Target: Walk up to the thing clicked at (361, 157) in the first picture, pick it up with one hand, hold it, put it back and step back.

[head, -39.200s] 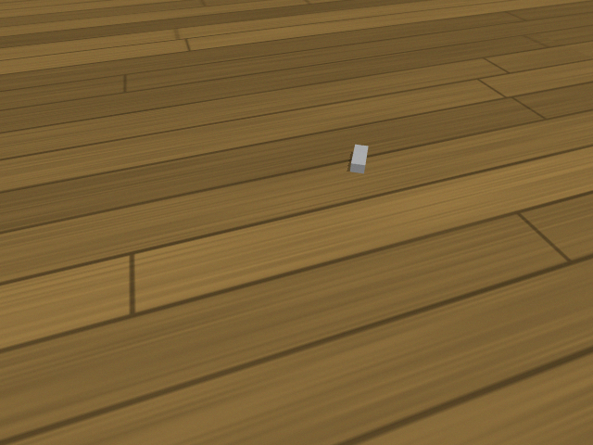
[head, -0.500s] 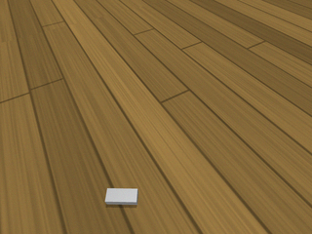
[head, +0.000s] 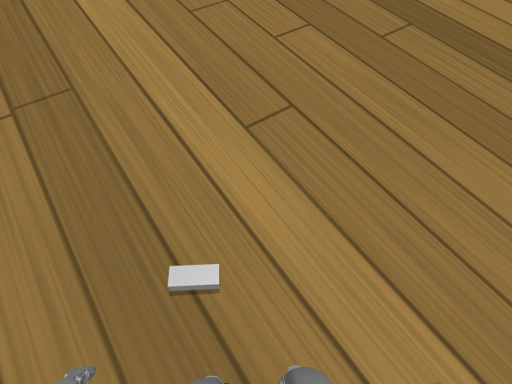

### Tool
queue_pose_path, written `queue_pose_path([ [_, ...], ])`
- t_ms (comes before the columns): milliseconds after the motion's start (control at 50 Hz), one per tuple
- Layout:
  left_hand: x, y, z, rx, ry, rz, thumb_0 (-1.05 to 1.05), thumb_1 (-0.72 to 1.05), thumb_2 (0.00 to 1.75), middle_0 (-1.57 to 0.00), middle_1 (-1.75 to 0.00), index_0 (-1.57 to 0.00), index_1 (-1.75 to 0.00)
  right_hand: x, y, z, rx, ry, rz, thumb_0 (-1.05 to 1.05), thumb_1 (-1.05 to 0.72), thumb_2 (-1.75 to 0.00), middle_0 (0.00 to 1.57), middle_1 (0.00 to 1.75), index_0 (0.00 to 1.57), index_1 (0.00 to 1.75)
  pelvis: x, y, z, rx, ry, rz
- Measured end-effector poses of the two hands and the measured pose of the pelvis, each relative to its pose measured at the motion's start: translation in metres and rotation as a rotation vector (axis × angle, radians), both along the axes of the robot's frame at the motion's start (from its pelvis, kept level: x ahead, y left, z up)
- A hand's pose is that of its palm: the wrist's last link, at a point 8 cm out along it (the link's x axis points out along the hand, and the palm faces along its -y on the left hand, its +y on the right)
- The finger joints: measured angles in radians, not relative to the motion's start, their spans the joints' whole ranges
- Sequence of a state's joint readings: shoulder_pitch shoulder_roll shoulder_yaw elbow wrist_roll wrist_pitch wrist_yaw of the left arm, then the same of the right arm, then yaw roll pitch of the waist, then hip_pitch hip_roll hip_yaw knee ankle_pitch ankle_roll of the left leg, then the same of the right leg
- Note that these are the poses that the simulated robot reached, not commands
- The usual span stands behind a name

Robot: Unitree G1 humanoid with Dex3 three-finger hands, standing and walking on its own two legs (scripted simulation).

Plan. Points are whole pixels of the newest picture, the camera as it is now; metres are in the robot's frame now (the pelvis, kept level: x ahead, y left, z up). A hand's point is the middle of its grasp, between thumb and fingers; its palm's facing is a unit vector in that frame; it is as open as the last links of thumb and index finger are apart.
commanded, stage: step back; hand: left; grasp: from above
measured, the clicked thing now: (194, 277) +0.51 +0.22 -0.73
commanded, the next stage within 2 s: none
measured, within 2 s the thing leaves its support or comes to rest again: neither
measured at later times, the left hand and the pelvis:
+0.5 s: hand out of the picture +0.01 +0.25 -0.14, palm faces +0.02 -0.92 -0.38, open 7.4 cm; pelvis -0.12 -0.01 -0.01, yaw +3 degrees
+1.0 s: hand out of the picture -0.21 +0.22 -0.14, palm faces -0.03 -0.91 -0.41, open 7.4 cm; pelvis -0.28 -0.04 +0.00, yaw -3 degrees
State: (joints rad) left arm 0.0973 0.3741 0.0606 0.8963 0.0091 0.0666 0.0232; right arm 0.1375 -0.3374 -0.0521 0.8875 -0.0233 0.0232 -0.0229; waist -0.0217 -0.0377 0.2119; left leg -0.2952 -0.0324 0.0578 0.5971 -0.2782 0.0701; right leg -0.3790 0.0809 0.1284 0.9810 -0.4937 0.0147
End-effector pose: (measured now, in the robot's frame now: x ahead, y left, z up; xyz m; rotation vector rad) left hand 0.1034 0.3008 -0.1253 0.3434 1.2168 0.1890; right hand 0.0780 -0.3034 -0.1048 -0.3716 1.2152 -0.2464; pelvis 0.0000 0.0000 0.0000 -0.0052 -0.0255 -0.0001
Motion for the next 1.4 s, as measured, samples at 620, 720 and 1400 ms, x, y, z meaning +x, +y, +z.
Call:
queue_pose_path([
  [620,-0.152,-0.001,0.009,-0.017,-0.108,0.036,0.01,0.90,0.90,-0.21,-0.30,-0.21,-0.30,-0.142,-0.002,0.010,-0.011,-0.023,0.088,0.01,-0.90,-0.90,0.21,0.30,0.21,0.30,-0.155,-0.004,0.000,-0.009,-0.026,0.040],
  [720,-0.196,0.001,0.013,-0.015,-0.073,0.045,0.01,0.90,0.90,-0.21,-0.30,-0.21,-0.30,-0.159,-0.007,0.023,-0.023,-0.068,0.087,0.01,-0.90,-0.90,0.21,0.30,0.21,0.30,-0.182,-0.009,0.006,-0.024,-0.005,0.005],
  [1400,-0.408,-0.038,0.015,-0.009,-0.116,0.032,0.01,0.90,0.90,-0.21,-0.30,-0.21,-0.30,-0.416,-0.041,0.010,-0.010,0.005,0.074,0.01,-0.90,-0.90,0.21,0.30,0.21,0.30,-0.414,-0.044,0.002,-0.011,-0.012,0.026],
])
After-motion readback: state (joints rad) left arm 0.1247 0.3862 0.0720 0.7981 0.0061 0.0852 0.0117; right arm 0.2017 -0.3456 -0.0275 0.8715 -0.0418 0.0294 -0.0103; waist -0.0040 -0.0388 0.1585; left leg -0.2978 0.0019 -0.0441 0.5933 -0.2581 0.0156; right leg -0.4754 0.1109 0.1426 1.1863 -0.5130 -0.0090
